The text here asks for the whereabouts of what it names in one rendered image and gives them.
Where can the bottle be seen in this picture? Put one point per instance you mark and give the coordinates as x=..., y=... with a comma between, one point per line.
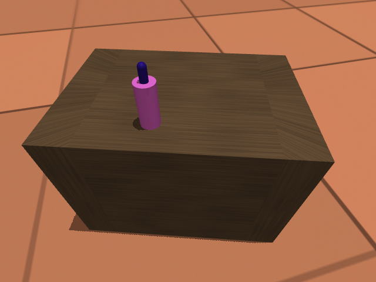
x=146, y=97

